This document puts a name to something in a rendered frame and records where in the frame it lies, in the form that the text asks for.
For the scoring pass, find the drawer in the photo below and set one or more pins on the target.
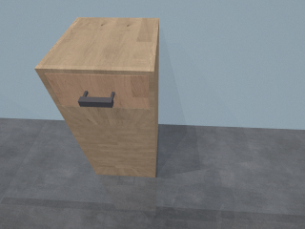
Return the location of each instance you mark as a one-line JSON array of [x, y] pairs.
[[130, 90]]

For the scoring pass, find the handle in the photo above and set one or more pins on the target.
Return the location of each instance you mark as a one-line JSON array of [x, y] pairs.
[[94, 101]]

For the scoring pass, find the cabinet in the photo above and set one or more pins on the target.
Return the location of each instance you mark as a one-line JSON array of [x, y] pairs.
[[117, 141]]

